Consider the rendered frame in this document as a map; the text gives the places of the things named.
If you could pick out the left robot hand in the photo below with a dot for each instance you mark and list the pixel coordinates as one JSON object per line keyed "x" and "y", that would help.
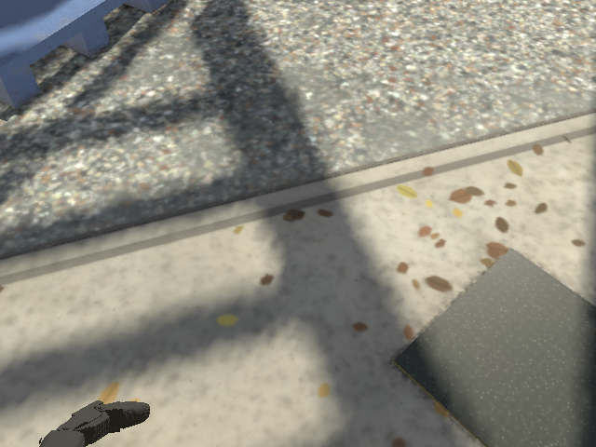
{"x": 94, "y": 421}

